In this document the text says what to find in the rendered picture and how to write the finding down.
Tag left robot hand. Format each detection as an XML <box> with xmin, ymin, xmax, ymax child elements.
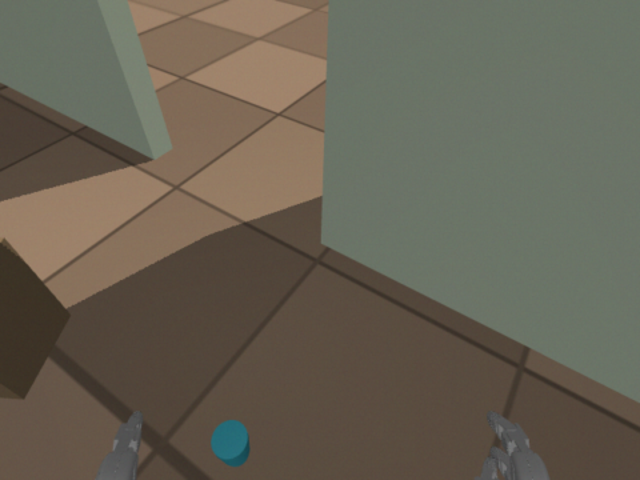
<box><xmin>95</xmin><ymin>411</ymin><xmax>143</xmax><ymax>480</ymax></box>

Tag right robot hand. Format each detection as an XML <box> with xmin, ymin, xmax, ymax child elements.
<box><xmin>475</xmin><ymin>411</ymin><xmax>550</xmax><ymax>480</ymax></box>

